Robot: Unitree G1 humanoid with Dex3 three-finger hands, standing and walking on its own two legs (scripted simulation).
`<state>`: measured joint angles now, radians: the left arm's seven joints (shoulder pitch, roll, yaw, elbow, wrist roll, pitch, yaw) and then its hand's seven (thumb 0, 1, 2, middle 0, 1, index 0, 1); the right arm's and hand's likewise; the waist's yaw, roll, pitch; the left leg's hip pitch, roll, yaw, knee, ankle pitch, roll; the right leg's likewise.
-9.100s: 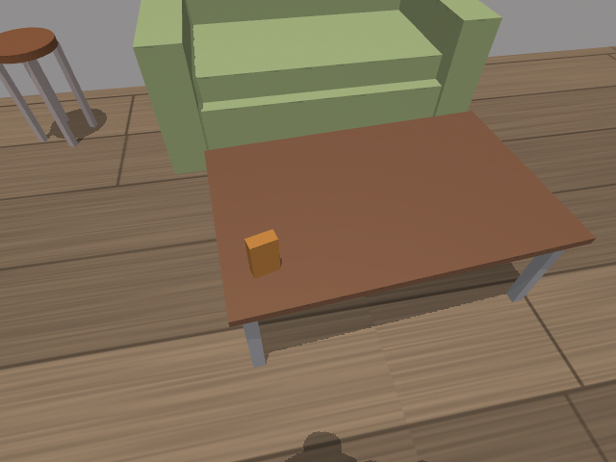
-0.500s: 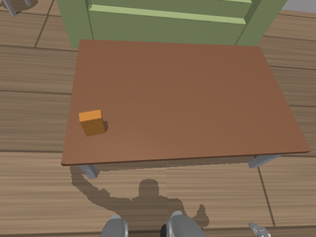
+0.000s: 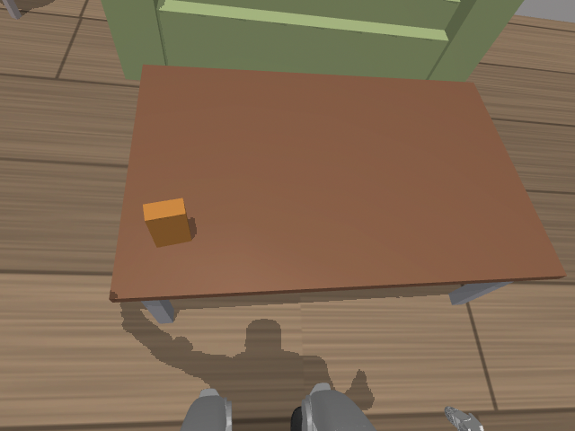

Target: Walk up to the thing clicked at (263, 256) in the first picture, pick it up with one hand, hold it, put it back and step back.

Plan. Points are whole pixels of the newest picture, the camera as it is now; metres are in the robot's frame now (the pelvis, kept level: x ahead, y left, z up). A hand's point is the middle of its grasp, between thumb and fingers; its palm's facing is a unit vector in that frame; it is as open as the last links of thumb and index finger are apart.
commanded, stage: go down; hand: left
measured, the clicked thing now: (169, 224) +0.52 +0.19 -0.24
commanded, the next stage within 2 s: approach in 1.12 s
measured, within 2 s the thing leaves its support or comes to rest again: neither
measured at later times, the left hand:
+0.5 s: hand out of the picture +0.41 +0.40 +0.03, palm faces +0.21 -0.98 -0.05, open 17.1 cm
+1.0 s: hand out of the picture +0.43 +0.40 +0.04, palm faces +0.22 -0.98 -0.03, open 17.0 cm
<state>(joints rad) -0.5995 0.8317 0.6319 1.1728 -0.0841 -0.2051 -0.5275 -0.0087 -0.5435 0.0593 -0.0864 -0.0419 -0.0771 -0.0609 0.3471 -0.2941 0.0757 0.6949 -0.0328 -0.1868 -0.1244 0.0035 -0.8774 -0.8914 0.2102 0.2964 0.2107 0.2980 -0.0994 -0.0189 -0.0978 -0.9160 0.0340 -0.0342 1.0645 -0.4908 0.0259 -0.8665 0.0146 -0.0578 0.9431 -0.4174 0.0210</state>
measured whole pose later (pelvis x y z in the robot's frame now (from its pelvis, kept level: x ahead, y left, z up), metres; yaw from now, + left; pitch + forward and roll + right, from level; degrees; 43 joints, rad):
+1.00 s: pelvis -0.01 +0.00 -0.02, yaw +0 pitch +25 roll -6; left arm -0.79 0.99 0.71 1.27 -0.09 -0.26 -0.61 -0.01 -0.45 0.09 -0.08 -0.06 -0.06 -0.09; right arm 0.33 -0.31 0.13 0.68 -0.05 -0.17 -0.12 0.00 -0.88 -0.89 0.21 0.30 0.21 0.30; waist -0.15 -0.02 -0.08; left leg -1.09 0.04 -0.06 1.18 -0.52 0.02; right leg -1.03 0.02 -0.08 1.04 -0.44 0.02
